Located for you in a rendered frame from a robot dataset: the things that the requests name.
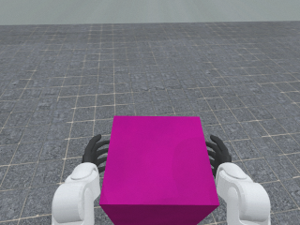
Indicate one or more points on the left robot forearm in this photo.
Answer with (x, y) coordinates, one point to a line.
(73, 201)

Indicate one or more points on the right robot forearm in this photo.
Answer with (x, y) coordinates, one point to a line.
(247, 202)

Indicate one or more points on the carton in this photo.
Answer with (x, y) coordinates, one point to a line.
(158, 172)

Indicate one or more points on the robot left hand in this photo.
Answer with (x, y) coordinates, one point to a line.
(91, 154)

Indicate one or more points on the robot right hand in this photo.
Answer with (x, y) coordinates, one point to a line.
(221, 154)

